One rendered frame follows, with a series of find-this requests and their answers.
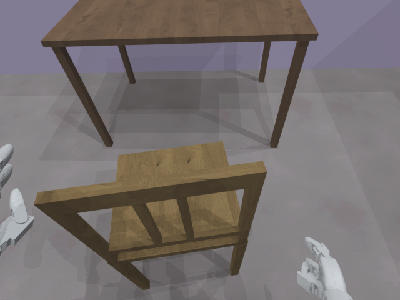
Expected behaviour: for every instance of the table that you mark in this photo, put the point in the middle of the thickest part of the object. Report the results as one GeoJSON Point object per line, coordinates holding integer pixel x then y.
{"type": "Point", "coordinates": [142, 22]}

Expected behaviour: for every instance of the robot left hand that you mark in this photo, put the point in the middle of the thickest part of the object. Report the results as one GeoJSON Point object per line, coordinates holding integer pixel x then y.
{"type": "Point", "coordinates": [17, 225]}

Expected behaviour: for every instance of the chair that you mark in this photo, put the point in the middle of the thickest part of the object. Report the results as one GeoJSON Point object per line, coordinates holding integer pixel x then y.
{"type": "Point", "coordinates": [164, 202]}

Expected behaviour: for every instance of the robot right hand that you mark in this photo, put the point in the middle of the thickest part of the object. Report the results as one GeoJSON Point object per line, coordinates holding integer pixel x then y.
{"type": "Point", "coordinates": [316, 278]}

